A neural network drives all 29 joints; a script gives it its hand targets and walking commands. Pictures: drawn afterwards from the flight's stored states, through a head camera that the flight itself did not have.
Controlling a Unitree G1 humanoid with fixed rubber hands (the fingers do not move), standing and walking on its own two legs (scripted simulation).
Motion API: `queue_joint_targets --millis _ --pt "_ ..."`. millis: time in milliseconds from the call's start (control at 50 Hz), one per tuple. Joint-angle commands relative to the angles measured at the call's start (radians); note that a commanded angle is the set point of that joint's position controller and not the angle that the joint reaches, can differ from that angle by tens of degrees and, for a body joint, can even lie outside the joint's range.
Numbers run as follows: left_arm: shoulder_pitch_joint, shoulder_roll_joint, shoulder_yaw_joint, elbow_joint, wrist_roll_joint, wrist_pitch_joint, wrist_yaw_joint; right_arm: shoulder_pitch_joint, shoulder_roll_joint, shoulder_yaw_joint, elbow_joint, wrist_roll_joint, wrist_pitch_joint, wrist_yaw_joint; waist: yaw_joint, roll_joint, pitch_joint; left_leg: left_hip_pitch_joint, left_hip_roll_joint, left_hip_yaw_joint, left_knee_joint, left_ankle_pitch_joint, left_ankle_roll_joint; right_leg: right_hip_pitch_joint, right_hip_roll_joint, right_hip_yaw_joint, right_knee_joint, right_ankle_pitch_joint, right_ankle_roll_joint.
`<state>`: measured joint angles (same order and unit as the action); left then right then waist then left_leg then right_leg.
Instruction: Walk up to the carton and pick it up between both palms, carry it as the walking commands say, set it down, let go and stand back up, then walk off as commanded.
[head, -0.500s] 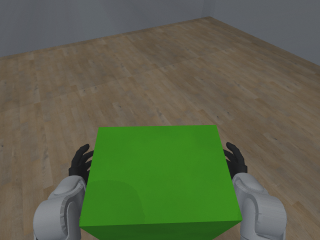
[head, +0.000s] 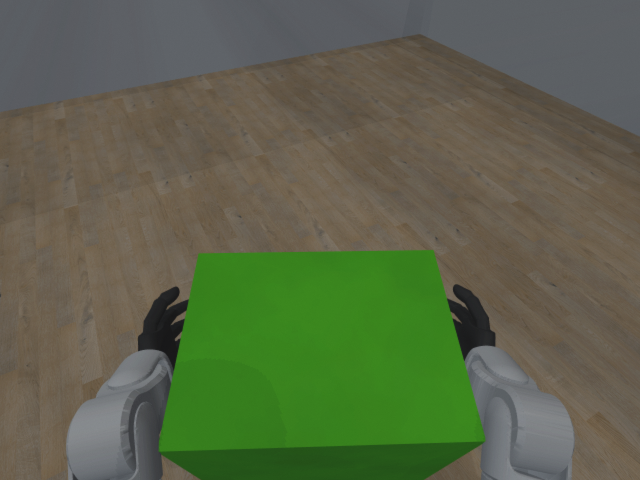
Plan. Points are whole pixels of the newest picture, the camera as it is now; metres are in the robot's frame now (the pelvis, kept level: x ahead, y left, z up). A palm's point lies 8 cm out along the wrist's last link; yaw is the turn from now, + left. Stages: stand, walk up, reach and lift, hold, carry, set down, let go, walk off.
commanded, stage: carry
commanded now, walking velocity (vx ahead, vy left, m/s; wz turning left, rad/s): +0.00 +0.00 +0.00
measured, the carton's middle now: (317, 385) +0.23 +0.00 +0.02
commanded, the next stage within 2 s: hold in 0.84 s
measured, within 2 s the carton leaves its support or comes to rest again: neither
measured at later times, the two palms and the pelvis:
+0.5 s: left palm (157, 345) +0.25 +0.18 +0.09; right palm (462, 342) +0.24 -0.16 +0.09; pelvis +0.01 +0.01 +0.00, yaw +0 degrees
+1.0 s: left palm (171, 362) +0.26 +0.18 +0.02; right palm (441, 370) +0.25 -0.16 +0.01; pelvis +0.01 +0.02 +0.01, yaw +0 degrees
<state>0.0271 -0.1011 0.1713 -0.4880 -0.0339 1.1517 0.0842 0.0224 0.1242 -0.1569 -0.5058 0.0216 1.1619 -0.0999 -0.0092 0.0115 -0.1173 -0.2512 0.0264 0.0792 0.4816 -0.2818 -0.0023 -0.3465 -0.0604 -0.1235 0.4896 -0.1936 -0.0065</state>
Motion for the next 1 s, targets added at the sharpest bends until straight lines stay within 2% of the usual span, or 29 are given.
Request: queue_joint_targets --millis 0,820,840,860,880,900,940,960,980 --pt "-0.366 -0.619 -0.707 -0.102 -0.172 0.005 -0.102 -0.368 0.639 0.722 -0.092 0.188 -0.001 0.102 0.001 -0.011 -0.133 -0.009 0.098 -0.095 -0.082 0.172 0.026 0.134 -0.093 0.118 -0.058 0.142 0.007" --pt "-0.381 -0.632 -0.707 -0.105 -0.170 0.012 -0.106 -0.373 0.645 0.721 -0.087 0.187 0.002 0.106 0.002 -0.005 -0.122 0.033 0.100 -0.088 -0.073 0.258 0.033 0.152 -0.088 0.116 -0.031 0.181 0.005" --pt "-0.315 -0.281 -0.356 0.246 0.160 -0.112 -0.099 -0.208 0.294 0.370 0.263 -0.075 -0.109 0.112 -0.019 0.106 0.416 0.034 -0.078 -0.079 -0.187 0.008 0.011 0.247 0.100 0.178 -0.171 0.088 -0.053" --pt "-0.374 0.070 -0.217 0.597 0.131 -0.209 -0.104 -0.279 -0.057 0.225 0.614 -0.078 -0.201 0.096 -0.014 0.081 0.393 -0.063 -0.060 -0.120 -0.213 -0.010 0.029 0.293 0.104 0.174 -0.150 0.067 -0.064" --pt "-0.333 0.052 -0.267 0.554 0.119 -0.315 -0.099 -0.286 -0.059 0.264 0.599 -0.064 -0.310 0.094 0.001 0.048 0.259 -0.002 -0.066 -0.137 -0.205 0.103 0.028 0.341 0.104 0.154 -0.142 0.106 -0.063" --pt "-0.273 -0.081 -0.358 0.427 0.073 -0.395 -0.103 -0.239 0.029 0.378 0.398 -0.021 -0.393 0.098 0.011 0.008 0.086 0.099 -0.063 -0.133 -0.167 0.321 0.030 0.415 0.115 0.156 -0.138 0.289 -0.042" --pt "-0.284 -0.232 -0.477 0.277 -0.012 -0.473 -0.107 -0.242 0.145 0.536 0.204 0.066 -0.483 0.108 0.001 -0.029 -0.214 0.201 -0.054 -0.161 -0.114 0.705 0.029 0.590 0.127 0.166 -0.094 0.648 -0.019" --pt "-0.314 -0.246 -0.508 0.224 -0.028 -0.497 -0.107 -0.272 0.154 0.569 0.163 0.097 -0.516 0.112 0.009 -0.021 -0.305 0.207 -0.053 -0.175 -0.099 0.801 0.026 0.632 0.126 0.177 -0.069 0.744 -0.015" --pt "-0.337 -0.232 -0.523 0.196 -0.043 -0.515 -0.113 -0.281 0.163 0.564 0.143 0.103 -0.533 0.112 0.000 -0.020 -0.351 0.193 -0.055 -0.179 -0.109 0.797 0.027 0.659 0.120 0.183 -0.065 0.791 -0.009"
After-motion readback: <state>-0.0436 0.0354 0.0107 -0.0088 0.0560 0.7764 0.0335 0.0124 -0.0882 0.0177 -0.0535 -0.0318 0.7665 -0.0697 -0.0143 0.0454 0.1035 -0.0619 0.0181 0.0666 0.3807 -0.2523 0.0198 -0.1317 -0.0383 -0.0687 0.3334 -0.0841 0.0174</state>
